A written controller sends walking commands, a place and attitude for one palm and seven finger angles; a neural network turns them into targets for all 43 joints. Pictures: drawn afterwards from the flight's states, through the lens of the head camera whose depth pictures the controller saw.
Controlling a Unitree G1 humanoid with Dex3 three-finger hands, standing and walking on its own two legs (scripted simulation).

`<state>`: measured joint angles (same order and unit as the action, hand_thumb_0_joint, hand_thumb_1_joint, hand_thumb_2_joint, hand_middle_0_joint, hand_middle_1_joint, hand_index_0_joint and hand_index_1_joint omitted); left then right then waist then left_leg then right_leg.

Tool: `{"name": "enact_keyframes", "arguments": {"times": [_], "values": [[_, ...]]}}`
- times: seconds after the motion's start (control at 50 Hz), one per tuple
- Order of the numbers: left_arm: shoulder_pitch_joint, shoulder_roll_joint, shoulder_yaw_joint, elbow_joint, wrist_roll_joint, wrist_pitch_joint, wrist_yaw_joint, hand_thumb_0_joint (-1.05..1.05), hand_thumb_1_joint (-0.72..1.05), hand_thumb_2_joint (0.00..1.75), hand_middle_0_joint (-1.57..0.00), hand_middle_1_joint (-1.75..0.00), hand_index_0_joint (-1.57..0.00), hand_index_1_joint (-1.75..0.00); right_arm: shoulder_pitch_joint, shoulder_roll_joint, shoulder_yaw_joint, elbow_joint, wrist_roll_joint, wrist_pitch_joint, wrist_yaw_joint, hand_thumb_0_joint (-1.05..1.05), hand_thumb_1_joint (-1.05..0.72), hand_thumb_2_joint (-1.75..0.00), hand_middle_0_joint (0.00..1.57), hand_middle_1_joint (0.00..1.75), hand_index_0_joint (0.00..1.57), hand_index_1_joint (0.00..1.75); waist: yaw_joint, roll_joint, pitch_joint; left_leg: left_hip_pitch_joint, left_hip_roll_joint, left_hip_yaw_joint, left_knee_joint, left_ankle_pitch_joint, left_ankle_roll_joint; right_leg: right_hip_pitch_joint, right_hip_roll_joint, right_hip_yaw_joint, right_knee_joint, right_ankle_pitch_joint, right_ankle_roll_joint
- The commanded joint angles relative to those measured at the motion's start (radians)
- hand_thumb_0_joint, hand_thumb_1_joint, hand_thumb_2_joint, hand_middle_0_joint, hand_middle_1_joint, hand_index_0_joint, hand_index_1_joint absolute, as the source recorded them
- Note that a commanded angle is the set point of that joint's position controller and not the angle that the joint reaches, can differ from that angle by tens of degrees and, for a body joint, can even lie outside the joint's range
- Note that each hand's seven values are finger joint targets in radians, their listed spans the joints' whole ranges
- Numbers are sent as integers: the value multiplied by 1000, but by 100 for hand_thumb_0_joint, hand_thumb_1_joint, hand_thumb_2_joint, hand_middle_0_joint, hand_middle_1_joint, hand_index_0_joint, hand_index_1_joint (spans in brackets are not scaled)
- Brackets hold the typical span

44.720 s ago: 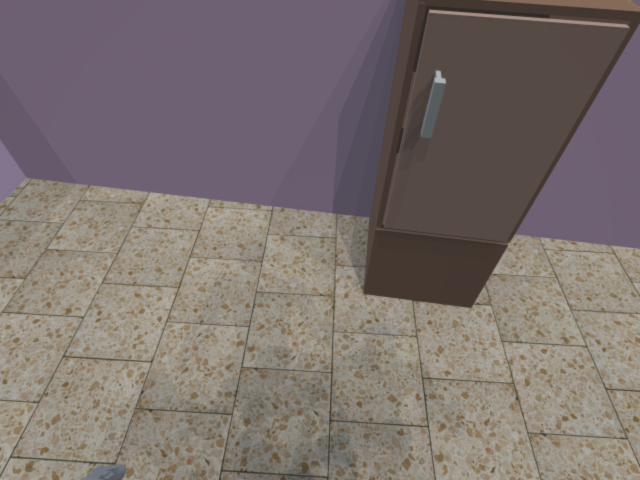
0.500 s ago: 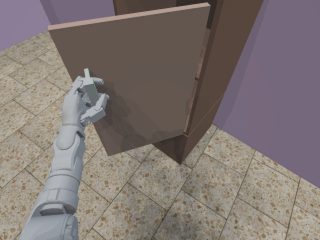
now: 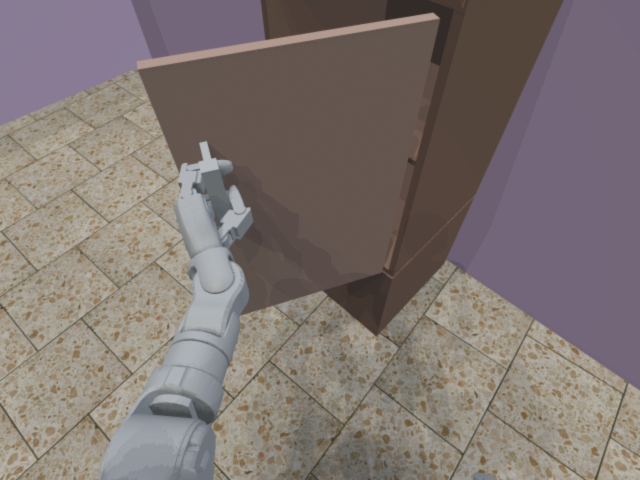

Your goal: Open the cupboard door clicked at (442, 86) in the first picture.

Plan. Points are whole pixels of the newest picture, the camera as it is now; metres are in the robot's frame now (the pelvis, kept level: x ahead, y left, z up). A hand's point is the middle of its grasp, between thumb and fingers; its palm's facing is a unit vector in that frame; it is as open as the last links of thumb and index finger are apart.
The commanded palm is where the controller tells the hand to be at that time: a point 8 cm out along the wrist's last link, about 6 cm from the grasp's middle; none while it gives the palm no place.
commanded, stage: pull the door open along its arc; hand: left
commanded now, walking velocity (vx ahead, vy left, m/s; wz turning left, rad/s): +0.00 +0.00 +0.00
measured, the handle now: (217, 190) +0.48 +0.15 +0.08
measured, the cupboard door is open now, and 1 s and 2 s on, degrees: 63 86 92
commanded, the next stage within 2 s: open thumb and fingers to let go in 0.46 s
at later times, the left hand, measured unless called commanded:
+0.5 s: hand (307, 288) +0.32 +0.02 +0.09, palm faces +0.20 -0.98 -0.02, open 6.2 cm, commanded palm +0.26 +0.06 +0.08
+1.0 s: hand (298, 280) +0.33 +0.03 +0.09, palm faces +0.30 -0.95 -0.05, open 11.1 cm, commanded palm +0.28 +0.06 +0.08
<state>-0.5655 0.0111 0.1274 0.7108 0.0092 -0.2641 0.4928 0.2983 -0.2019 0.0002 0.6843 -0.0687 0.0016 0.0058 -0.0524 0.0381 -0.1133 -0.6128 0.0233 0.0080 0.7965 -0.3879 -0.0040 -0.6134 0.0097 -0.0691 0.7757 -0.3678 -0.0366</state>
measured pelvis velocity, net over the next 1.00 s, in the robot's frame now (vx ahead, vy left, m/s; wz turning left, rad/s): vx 0.01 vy -0.02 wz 0.03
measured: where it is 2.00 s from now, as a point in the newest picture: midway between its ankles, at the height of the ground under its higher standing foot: outside the picture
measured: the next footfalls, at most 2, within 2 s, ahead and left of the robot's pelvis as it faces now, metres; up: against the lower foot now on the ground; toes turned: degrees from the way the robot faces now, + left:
none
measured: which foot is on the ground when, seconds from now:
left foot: down 0.00-1.00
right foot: down 0.00-1.00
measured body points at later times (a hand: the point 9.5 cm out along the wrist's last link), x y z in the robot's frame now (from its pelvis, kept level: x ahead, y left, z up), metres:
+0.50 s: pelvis +0.02 -0.01 +0.01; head +0.03 -0.03 +0.46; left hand +0.30 +0.07 +0.10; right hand +0.20 -0.22 -0.08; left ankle +0.00 +0.12 -0.71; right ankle +0.01 -0.10 -0.71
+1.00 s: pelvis +0.01 -0.02 +0.01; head +0.03 -0.05 +0.45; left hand +0.30 +0.08 +0.10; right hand +0.17 -0.24 -0.11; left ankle +0.00 +0.12 -0.71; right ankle +0.01 -0.10 -0.71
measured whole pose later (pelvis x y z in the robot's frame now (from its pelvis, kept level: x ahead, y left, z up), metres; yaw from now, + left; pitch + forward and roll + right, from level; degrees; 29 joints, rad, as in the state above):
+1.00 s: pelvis +0.01 -0.02 +0.01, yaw +2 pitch +6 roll +1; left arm -0.03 -0.10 -0.27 0.10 0.06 -0.04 0.57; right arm 0.22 -0.19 0.01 0.61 -0.05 0.06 0.02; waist 0.00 0.05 -0.08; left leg -0.45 0.02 -0.02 0.74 -0.39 -0.03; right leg -0.45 0.01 -0.10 0.76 -0.41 -0.06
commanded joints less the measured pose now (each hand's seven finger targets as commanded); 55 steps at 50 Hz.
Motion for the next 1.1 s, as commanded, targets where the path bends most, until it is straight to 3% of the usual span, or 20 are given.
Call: {"name": "enact_keyframes", "arguments": {"times": [0.0,0.06,0.12,0.16,0.2,0.26,0.3,0.36,0.42,0.48,0.54,0.6,0.72,0.78,0.88,0.92,0.94,0.98,1.08], "values": [[-257,34,-43,-244,8,-85,-21,0,90,90,-40,-135,-40,-135,13,-123,-53,-121,9,-41,0,0,-90,-90,20,30,20,30,0,-85,-323,142,-31,18,-90,272,17,252,4,41,-116,353,13],[-144,15,-65,-307,3,-79,-23,0,90,90,-40,-135,-40,-135,10,-127,-59,-138,12,-43,8,0,-90,-90,20,30,20,30,20,-110,-330,154,-30,22,-103,296,19,293,4,41,-125,382,13],[-26,-44,-128,-424,3,-63,-20,0,90,90,-40,-135,-40,-135,-12,-121,-61,-158,18,-45,17,0,-90,-90,20,30,20,30,35,-82,-312,187,-26,32,-123,314,17,310,2,36,-135,391,11],[78,-58,-154,-483,5,-42,-13,0,90,90,-40,-135,-40,-135,-33,-119,-61,-172,21,-43,20,0,-90,-90,20,30,20,30,46,-114,-285,191,-23,32,-134,318,18,334,-1,38,-149,398,11],[170,-93,-194,-589,6,-22,-2,0,90,90,-40,-135,-40,-135,-63,-109,-58,-195,22,-41,22,0,-90,-90,20,30,20,30,55,-105,-269,213,-22,40,-145,321,17,345,-6,38,-156,404,13],[321,-112,-236,-694,30,16,25,0,90,90,-40,-135,-40,-135,-108,-99,-52,-223,22,-34,22,0,-90,-90,20,30,20,30,69,-143,-214,223,-19,36,-158,305,16,358,-13,40,-176,376,13],[407,-148,-287,-781,53,41,48,0,90,90,-40,-135,-40,-135,-143,-84,-47,-244,20,-27,23,0,-90,-90,20,30,20,30,76,-113,-198,244,-21,38,-158,304,16,356,-17,41,-178,371,12],[523,-165,-324,-852,93,88,80,0,90,90,-40,-135,-40,-135,-173,-68,-40,-266,15,-13,23,0,-90,-90,20,30,20,30,84,-130,-169,256,-23,30,-145,310,14,363,-20,40,-184,378,6],[510,-261,-400,-884,75,136,104,0,90,90,-40,-135,-40,-135,-224,-46,-24,-267,18,-4,27,0,-90,-90,20,30,20,30,68,-106,-135,279,-28,21,-128,290,9,335,-22,33,-196,355,7],[475,-310,-444,-886,70,182,118,0,90,90,-40,-135,-40,-135,-252,-37,-13,-257,18,6,36,0,-90,-90,20,30,20,30,59,-75,-127,289,-30,11,-109,292,6,310,-26,21,-182,368,6],[288,-243,-381,-840,76,193,138,0,90,90,-40,-135,-40,-135,-259,-43,-7,-232,14,23,20,0,-90,-90,20,30,20,30,37,-100,-133,264,-39,-2,-94,268,8,281,-35,35,-171,375,18],[313,-271,-397,-816,72,197,124,0,69,81,-38,-133,-38,-133,-255,-38,-8,-237,13,33,14,0,-90,-90,20,30,20,30,46,-108,-175,271,-41,-6,-89,291,7,305,-40,40,-155,443,22],[324,-314,-467,-832,88,179,77,0,27,63,-35,-128,-35,-128,-214,-46,-21,-252,20,36,21,0,-90,-90,20,30,20,30,30,-121,-226,278,-31,-14,-80,347,8,318,-39,28,-112,537,24],[322,-309,-472,-825,85,174,70,0,6,54,-34,-126,-34,-126,-211,-51,-20,-258,24,29,19,0,-90,-90,20,30,20,30,26,-134,-203,257,-30,-18,-80,322,8,301,-38,28,-118,499,25],[367,-276,-442,-848,77,166,77,0,-29,39,-32,-122,-32,-122,-207,-51,-23,-263,24,11,10,0,-90,-90,20,30,20,30,49,-153,-226,244,-38,-14,-86,301,10,333,-43,42,-135,486,28],[347,-266,-430,-840,76,164,81,0,-43,33,-30,-121,-30,-121,-210,-52,-19,-256,23,8,6,0,-90,-90,20,30,20,30,47,-145,-201,234,-42,-11,-91,268,11,324,-47,52,-156,433,30],[330,-263,-426,-831,75,161,84,0,-50,30,-30,-120,-30,-120,-209,-54,-19,-251,24,4,3,0,-90,-90,20,30,20,30,44,-169,-189,230,-43,-13,-93,253,12,317,-49,56,-169,399,31],[311,-259,-422,-822,80,151,92,0,-50,30,-30,-120,-30,-120,-218,-54,-20,-245,23,-6,1,0,-90,-90,20,30,20,30,48,-143,-177,230,-45,-10,-98,230,13,303,-50,65,-186,331,28],[284,-263,-424,-791,90,130,106,0,-50,30,-26,-95,-26,-95,-215,-54,-25,-233,20,-25,2,0,-90,-90,20,30,20,30,48,-132,-178,240,-43,-7,-98,219,14,281,-45,62,-194,271,21]]}}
